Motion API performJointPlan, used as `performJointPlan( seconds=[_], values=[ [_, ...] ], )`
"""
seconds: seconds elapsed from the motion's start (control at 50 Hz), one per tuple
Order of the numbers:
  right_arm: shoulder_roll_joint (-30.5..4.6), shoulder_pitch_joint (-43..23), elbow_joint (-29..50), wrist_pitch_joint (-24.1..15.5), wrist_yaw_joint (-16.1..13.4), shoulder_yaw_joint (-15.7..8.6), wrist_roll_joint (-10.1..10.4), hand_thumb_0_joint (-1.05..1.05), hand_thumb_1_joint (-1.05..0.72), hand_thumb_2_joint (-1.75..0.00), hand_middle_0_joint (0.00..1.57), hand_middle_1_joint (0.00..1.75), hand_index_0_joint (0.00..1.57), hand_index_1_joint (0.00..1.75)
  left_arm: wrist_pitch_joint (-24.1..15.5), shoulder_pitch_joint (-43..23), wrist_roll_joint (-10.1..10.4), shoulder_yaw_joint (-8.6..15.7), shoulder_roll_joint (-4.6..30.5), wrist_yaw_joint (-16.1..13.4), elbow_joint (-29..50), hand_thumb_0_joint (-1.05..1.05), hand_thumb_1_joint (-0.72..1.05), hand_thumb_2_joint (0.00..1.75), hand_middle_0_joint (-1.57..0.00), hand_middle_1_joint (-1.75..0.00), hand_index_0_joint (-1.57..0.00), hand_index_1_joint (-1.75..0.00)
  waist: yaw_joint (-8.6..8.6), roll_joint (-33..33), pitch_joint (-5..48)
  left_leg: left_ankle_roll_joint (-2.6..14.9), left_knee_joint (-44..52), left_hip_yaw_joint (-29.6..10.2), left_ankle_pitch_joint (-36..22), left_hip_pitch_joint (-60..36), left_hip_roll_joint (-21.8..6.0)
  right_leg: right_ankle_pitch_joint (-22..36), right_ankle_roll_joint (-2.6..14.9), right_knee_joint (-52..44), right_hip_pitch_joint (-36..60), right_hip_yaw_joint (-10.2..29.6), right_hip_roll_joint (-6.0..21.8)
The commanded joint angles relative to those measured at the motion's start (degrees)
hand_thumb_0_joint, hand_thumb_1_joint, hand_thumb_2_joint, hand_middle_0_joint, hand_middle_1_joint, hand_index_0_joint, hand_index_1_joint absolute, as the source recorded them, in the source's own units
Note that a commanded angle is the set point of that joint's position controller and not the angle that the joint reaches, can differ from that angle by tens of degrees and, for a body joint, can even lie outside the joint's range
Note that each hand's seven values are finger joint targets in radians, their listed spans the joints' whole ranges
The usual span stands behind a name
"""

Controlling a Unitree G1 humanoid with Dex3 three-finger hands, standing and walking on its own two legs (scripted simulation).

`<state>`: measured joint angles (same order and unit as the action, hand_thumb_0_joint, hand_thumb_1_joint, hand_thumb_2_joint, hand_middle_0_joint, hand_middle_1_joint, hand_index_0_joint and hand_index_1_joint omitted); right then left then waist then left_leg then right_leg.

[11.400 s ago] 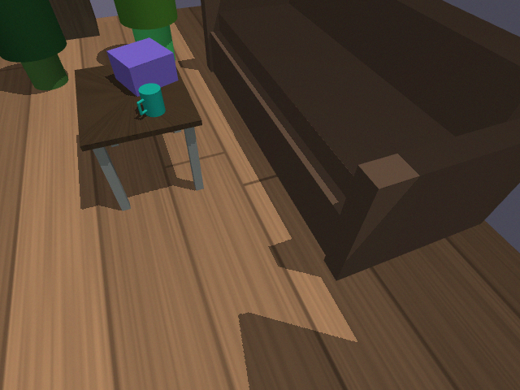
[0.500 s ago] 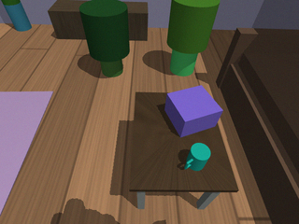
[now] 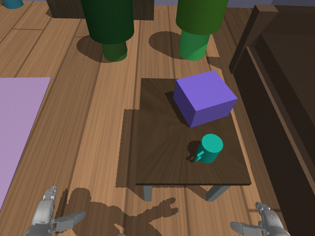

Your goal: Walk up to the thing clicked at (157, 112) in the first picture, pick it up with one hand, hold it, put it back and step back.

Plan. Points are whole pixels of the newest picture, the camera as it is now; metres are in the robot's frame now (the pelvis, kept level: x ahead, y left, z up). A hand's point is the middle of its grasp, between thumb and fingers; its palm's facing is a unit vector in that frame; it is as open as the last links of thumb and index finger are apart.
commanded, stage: go down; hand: right
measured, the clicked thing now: (206, 151) +0.46 -0.20 -0.26
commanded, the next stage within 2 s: none
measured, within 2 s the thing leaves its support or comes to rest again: neither
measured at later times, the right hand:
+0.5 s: hand (255, 226) +0.17 -0.27 -0.13, palm faces +0.05 +0.94 -0.34, open 17.4 cm
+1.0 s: hand (263, 225) +0.18 -0.28 -0.11, palm faces +0.09 +0.94 -0.33, open 17.5 cm
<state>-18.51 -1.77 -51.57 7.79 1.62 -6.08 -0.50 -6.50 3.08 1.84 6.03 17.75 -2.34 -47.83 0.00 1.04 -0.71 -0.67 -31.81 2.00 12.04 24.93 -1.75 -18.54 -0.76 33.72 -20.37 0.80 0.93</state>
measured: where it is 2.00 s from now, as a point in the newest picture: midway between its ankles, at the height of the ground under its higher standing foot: outside the picture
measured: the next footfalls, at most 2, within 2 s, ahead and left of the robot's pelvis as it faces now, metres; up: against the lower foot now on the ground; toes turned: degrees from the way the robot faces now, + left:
none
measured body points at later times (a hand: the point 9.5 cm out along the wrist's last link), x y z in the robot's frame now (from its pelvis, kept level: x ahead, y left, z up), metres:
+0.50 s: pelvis +0.03 -0.01 -0.02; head +0.07 -0.01 +0.42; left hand +0.18 +0.27 -0.10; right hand +0.17 -0.32 -0.10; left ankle +0.04 +0.13 -0.73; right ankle -0.02 -0.13 -0.73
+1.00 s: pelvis +0.03 -0.01 -0.04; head +0.07 -0.01 +0.41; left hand +0.19 +0.26 -0.09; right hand +0.17 -0.33 -0.09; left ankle +0.04 +0.13 -0.73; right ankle -0.02 -0.13 -0.73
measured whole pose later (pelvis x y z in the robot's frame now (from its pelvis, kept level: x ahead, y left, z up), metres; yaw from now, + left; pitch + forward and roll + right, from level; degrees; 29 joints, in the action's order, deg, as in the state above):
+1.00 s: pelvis +0.03 -0.01 -0.04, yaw -1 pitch +12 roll +2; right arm -22.0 19.1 -11.2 25.8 6.2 -11.1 1.0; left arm -5.1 21.5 1.7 5.2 15.3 -5.9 -20.0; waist -0.2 1.7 7.7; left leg -1.3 -49.8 3.7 23.5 37.8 -2.3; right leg -30.3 -0.5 53.0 -34.2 3.0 0.8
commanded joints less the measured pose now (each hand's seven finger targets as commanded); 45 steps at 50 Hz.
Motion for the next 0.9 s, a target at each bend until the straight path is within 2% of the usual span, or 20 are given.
performJointPlan(
  seconds=[0.0,0.02,0.06,0.08,0.1,0.18,0.22,0.26,0.28,0.3,0.32,0.38,0.44,0.46,0.5,0.56,0.6,0.62,0.68,0.88],
  values=[
    [-13.11,6.26,11.14,6.56,2.01,-3.44,-0.33,0.0,0.23,-0.09,0.05,0.05,0.06,0.05,-0.12,8.42,-0.09,3.32,8.85,0.75,7.32,0.0,-0.24,0.07,-0.04,-0.05,-0.06,-0.03,-0.89,-0.2,13.37,1.06,2.89,1.39,-10.03,-10.44,1.45,13.42,1.37,-3.83,0.14,-1.89,-1.7],
    [-12.76,3.87,12.92,7.5,2.04,-2.56,-0.6,0.0,0.28,-0.08,0.05,0.05,0.05,0.05,-0.53,3.82,-0.01,3.94,10.22,0.83,10.93,0.0,-0.3,0.06,-0.05,-0.05,-0.06,-0.04,-0.95,-0.93,11.47,1.1,2.74,1.48,-7.79,-8.44,1.5,11.34,1.46,-3.65,-1.54,-1.6,-1.42],
    [-13.13,0.0,16.76,7.73,1.67,-2.75,-0.92,0.0,0.41,-0.06,0.04,0.06,0.05,0.06,-1.09,-0.49,-0.38,3.41,9.77,0.62,12.57,0.0,-0.44,0.04,-0.06,-0.05,-0.06,-0.05,-0.44,0.13,8.58,1.24,2.06,1.49,-2.61,-5.81,1.28,6.33,1.5,-3.05,-4.9,-1.05,-1.36],
    [-12.54,1.22,17.03,7.63,1.55,-3.12,-1.04,0.0,0.45,-0.05,0.04,0.06,0.05,0.06,-1.31,0.5,-0.61,3.16,8.45,0.62,11.3,0.0,-0.5,0.04,-0.06,-0.06,-0.06,-0.06,-0.29,-0.43,9.46,1.18,1.16,1.46,-1.64,-5.68,1.15,5.45,1.58,-2.14,-5.08,-0.77,-1.25],
    [-11.97,0.81,19.11,7.3,1.41,-2.77,-1.11,0.0,0.5,-0.05,0.03,0.06,0.05,0.06,-2.25,-0.62,-0.78,4.37,10.01,0.29,14.32,0.0,-0.52,0.04,-0.06,-0.06,-0.06,-0.06,-0.67,-0.86,10.24,1.11,0.7,1.12,-0.5,-5.16,0.96,4.08,1.68,-1.43,-5.55,-0.71,-1.28],
    [-12.95,3.86,24.27,6.61,0.59,-4.51,-0.94,0.0,0.59,-0.05,0.02,0.06,0.04,0.06,-4.16,3.52,-1.44,4.64,10.33,-0.95,17.16,0.0,-0.54,0.04,-0.06,-0.05,-0.05,-0.06,-0.82,0.56,14.77,1.17,-2.91,1.18,-3.03,-4.57,1.14,7.94,1.09,1.21,-4.74,0.3,-0.79],
    [-13.73,6.32,26.05,6.62,0.02,-5.61,-0.99,0.0,0.56,-0.04,0.03,0.06,0.04,0.06,-4.52,5.07,-1.59,4.27,9.38,-1.46,19.14,0.0,-0.54,0.04,-0.05,-0.05,-0.05,-0.06,-0.45,-0.4,17.73,0.91,-4.25,1.18,-6.08,-6.22,0.9,11.18,0.97,3.06,-4.68,0.24,-0.9],
    [-14.93,8.2,28.2,7.15,-0.23,-6.39,-1.1,0.0,0.55,-0.03,0.04,0.06,0.05,0.06,-4.41,6.41,-1.62,4.15,9.07,-2.12,19.19,0.0,-0.54,0.04,-0.05,-0.05,-0.05,-0.06,-0.05,-0.04,16.64,0.8,-4.8,0.9,-5.41,-5.54,0.68,9.84,1.05,3.87,-5.69,-0.19,-1.22],
    [-13.57,9.18,27.82,7.63,-0.18,-5.63,-0.81,0.0,0.56,-0.04,0.03,0.06,0.04,0.06,-4.41,7.94,-1.67,4.36,9.71,-2.49,20.18,0.0,-0.54,0.05,-0.05,-0.05,-0.05,-0.06,-0.96,-0.26,16.44,0.88,-5.31,1.16,-4.98,-4.34,1.03,9.85,0.99,3.82,-6.06,0.15,-0.96],
    [-14.78,8.61,31.68,7.81,-0.25,-6.67,-0.83,0.0,0.55,-0.03,0.04,0.05,0.05,0.05,-4.27,8.16,-1.8,4.75,9.57,-2.74,20.09,0.0,-0.54,0.04,-0.05,-0.05,-0.05,-0.06,-0.44,1.43,17.68,1.03,-5.74,1.09,-5.28,-4.38,0.89,10.13,0.82,4.14,-5.71,0.11,-1.14],
    [-13.18,10.43,29.08,8.64,-0.09,-5.72,-0.7,0.0,0.54,-0.03,0.04,0.05,0.05,0.05,-4.26,9.71,-1.66,4.42,8.82,-2.94,19.6,0.0,-0.54,0.04,-0.05,-0.05,-0.05,-0.05,-1.04,0.87,15.45,0.96,-5.73,1.39,-4.55,-3.13,1.07,9.44,0.88,4.28,-6.53,0.04,-1.05],
    [-14.05,12.2,32.75,10.36,0.16,-6.31,-0.45,0.0,0.57,-0.03,0.04,0.05,0.05,0.06,-3.85,10.87,-1.55,4.02,8.41,-3.11,20.8,0.0,-0.54,0.04,-0.05,-0.05,-0.05,-0.05,-0.34,2.79,15.13,1.3,-7.3,2.05,-5.45,-2.18,1.33,13.17,0.16,5.21,-7.22,0.6,-0.74],
    [-13.72,13.38,34.78,11.84,0.65,-5.98,-0.19,0.0,0.57,-0.04,0.03,0.06,0.05,0.06,-3.48,10.79,-1.31,4.08,8.4,-3.27,23.18,0.0,-0.54,0.04,-0.05,-0.05,-0.05,-0.05,-0.5,2.19,14.24,1.18,-7.91,2.1,-4.82,-1.34,1.33,12.41,0.19,5.99,-8.7,0.64,-0.77],
    [-11.14,14.68,34.43,12.69,1.08,-4.43,0.01,0.0,0.58,-0.04,0.03,0.06,0.04,0.06,-3.55,11.72,-1.18,4.39,8.39,-3.27,23.78,0.0,-0.54,0.04,-0.05,-0.05,-0.05,-0.05,-1.29,1.33,13.99,1.16,-8.45,2.25,-4.84,-0.31,1.52,12.78,0.15,6.22,-8.36,0.85,-0.55],
    [-13.96,13.7,38.51,13.32,1.11,-6.62,0.03,0.0,0.58,-0.05,0.03,0.06,0.04,0.06,-3.32,12.55,-1.05,4.8,8.72,-3.18,25.11,0.0,-0.54,0.04,-0.05,-0.05,-0.05,-0.05,-0.87,2.88,16.09,1.24,-9.56,2.2,-6.85,-0.67,1.44,16.9,-0.24,7.47,-7.14,0.93,-0.54],
    [-14.02,15.7,39.54,14.3,1.65,-6.92,0.12,0.0,0.58,-0.04,0.03,0.06,0.05,0.06,-3.04,12.92,-0.88,4.22,8.1,-3.14,27.19,0.0,-0.55,0.04,-0.05,-0.05,-0.04,-0.05,-0.55,0.87,15.87,1.04,-10.42,2.12,-8.21,-0.82,1.23,17.57,-0.09,8.88,-9.02,1.0,-0.74],
    [-12.49,15.91,40.68,14.9,1.87,-5.82,0.14,0.0,0.58,-0.05,0.03,0.06,0.04,0.06,-3.08,13.69,-0.85,4.54,8.11,-3.22,29.03,0.0,-0.55,0.05,-0.05,-0.05,-0.04,-0.05,-1.03,1.23,16.14,1.09,-11.03,1.92,-7.75,-0.28,1.2,16.84,-0.17,9.26,-9.18,1.03,-0.75],
    [-14.18,16.62,41.77,14.94,1.85,-7.56,0.16,0.0,0.58,-0.05,0.03,0.06,0.04,0.06,-2.83,14.44,-0.82,4.72,8.03,-3.15,28.86,0.0,-0.55,0.04,-0.05,-0.05,-0.05,-0.05,-0.46,2.38,16.74,1.2,-11.37,1.98,-8.17,-0.48,1.11,17.76,-0.29,9.5,-9.44,1.1,-0.88],
    [-14.41,17.67,43.69,15.38,2.08,-7.82,-0.03,0.0,0.57,-0.05,0.04,0.06,0.05,0.06,-2.47,15.2,-0.67,4.6,7.82,-3.13,31.56,0.0,-0.55,0.05,-0.05,-0.05,-0.04,-0.05,-0.35,2.13,17.61,1.27,-12.56,1.93,-9.37,-0.19,1.11,20.92,-0.66,10.62,-9.17,1.29,-0.79],
    [-15.72,20.49,47.64,16.36,3.5,-10.72,0.87,0.0,0.57,-0.05,0.03,0.06,0.04,0.06,-1.71,17.35,-0.45,3.61,6.52,-4.08,35.93,0.0,-0.55,0.05,-0.05,-0.05,-0.04,-0.05,-0.04,1.16,16.48,1.06,-12.84,1.57,-6.02,1.69,0.79,14.02,0.08,11.63,-12.7,1.05,-1.31]
  ],
)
